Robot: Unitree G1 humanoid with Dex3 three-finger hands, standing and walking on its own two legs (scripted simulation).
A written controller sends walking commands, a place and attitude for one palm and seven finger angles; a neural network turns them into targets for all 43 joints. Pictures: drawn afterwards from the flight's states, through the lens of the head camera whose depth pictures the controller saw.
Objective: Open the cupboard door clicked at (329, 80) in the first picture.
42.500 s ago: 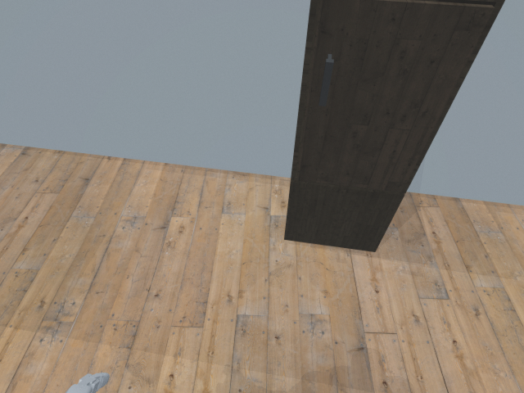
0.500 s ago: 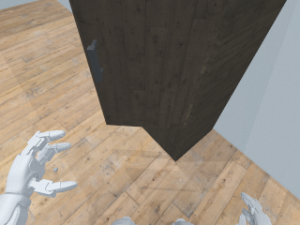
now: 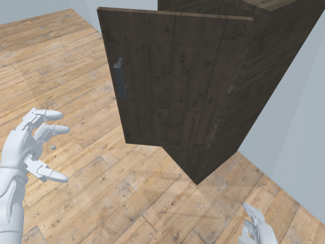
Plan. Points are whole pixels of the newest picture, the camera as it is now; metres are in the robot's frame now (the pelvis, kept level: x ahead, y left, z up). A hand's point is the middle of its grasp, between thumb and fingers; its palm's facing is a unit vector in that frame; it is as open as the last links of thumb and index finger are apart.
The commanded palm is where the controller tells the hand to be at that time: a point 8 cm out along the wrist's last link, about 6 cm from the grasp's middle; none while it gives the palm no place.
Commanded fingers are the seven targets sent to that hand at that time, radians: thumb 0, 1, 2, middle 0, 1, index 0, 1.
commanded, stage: raise the hand with hooked fingers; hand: left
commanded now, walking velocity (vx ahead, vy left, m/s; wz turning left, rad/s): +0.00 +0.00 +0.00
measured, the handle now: (121, 79) +0.55 +0.18 +0.09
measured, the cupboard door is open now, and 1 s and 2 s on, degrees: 46 46 46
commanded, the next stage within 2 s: move the hooked fingers beside the handle in 0.54 s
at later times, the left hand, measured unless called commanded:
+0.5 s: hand (65, 143) +0.30 +0.25 +0.10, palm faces +0.04 -1.00 -0.04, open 14.0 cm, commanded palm +0.27 +0.30 +0.10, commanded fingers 0.00 -0.50 0.30 -0.30 -1.20 -0.30 -1.20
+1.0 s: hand (72, 129) +0.34 +0.25 +0.10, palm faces +0.03 -1.00 -0.02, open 14.0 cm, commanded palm +0.31 +0.30 +0.10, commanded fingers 0.00 -0.50 0.30 -0.30 -1.20 -0.30 -1.20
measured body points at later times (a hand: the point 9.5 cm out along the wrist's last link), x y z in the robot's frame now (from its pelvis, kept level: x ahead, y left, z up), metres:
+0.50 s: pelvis +0.00 -0.02 +0.01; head +0.03 -0.02 +0.45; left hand +0.29 +0.30 +0.10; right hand +0.16 -0.27 -0.07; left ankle +0.00 +0.07 -0.71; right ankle +0.02 -0.13 -0.71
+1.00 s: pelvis +0.00 -0.03 +0.00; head +0.04 -0.03 +0.45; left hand +0.33 +0.30 +0.10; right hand +0.13 -0.29 -0.09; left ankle +0.00 +0.07 -0.71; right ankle +0.02 -0.13 -0.71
